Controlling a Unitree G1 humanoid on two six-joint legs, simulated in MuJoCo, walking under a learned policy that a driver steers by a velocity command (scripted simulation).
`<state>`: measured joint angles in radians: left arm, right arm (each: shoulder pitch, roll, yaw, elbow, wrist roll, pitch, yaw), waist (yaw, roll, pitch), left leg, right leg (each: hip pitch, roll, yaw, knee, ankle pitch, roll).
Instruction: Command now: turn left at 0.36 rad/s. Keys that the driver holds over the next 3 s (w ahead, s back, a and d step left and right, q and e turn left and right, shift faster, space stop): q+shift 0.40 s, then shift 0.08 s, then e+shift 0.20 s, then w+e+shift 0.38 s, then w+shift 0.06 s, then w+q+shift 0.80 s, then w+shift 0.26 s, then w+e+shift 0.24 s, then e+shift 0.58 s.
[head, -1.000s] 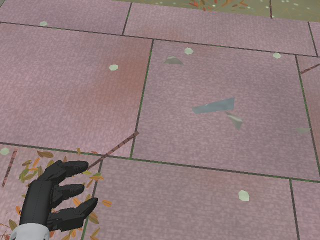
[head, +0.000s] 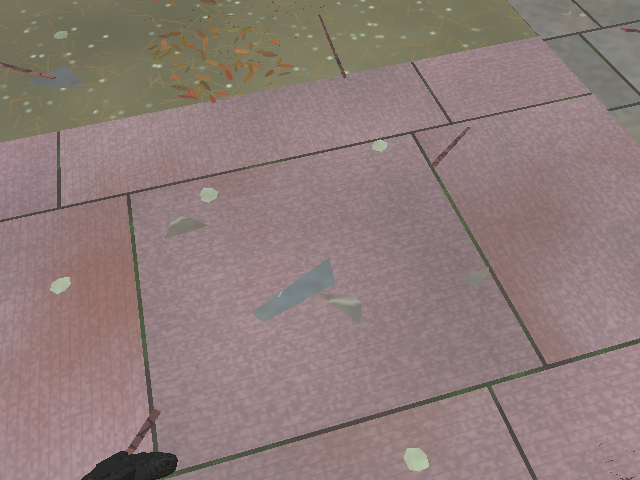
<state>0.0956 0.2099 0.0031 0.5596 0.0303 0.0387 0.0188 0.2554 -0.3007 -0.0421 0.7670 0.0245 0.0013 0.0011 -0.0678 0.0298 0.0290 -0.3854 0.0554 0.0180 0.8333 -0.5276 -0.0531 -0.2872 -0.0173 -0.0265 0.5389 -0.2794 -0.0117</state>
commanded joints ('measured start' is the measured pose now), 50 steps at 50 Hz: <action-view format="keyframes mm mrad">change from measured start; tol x16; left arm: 1 37 213 84 -41 -9 -20 20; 19 -164 158 98 -26 -31 -44 12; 47 18 165 76 19 17 -22 -110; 50 329 208 102 131 8 -29 -100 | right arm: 1 -33 -139 -58 -81 10 24 -28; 14 17 -66 -62 -214 -2 66 18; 18 148 -282 -124 -245 -52 10 -8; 23 -96 -136 -64 -281 -13 8 -40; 50 -64 -140 -63 -116 -81 -55 9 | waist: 1 87 -211 -88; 14 31 -154 -106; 17 23 388 -90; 21 51 48 -117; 38 -29 91 3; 50 196 -71 -103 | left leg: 1 -231 -2 -55 361 -49 -38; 15 120 -27 81 -259 314 95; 17 389 294 -579 -442 907 384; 20 350 243 -487 -493 595 354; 26 242 139 -237 -466 716 274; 34 171 198 -223 -520 387 308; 38 352 324 -431 -654 -199 313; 47 262 213 26 -662 -53 169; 50 -9 115 218 -173 222 113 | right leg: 1 170 -321 171 -181 532 -236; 13 162 -368 -48 -122 389 -159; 16 -90 -201 -205 281 37 17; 17 -451 -9 -160 608 -421 115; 19 -515 7 103 781 -357 72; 23 -387 -12 87 705 -65 67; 31 -108 -62 38 295 3 97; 42 -461 -127 46 328 -158 -46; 45 -356 -127 0 269 -136 -51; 50 315 74 -143 65 -123 -111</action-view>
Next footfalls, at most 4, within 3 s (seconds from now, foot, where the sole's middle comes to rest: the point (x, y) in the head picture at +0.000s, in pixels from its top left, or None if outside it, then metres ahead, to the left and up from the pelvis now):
0.32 left None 0.02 0.14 -0.77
1.00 right None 0.17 -0.10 -0.77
1.46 left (313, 398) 0.65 0.03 -0.77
1.88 right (326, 233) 1.11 -0.03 -0.77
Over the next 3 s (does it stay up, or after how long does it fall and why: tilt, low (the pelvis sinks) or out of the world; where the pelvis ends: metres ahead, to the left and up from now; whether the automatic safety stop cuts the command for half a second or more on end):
stays up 1.59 0.46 0.00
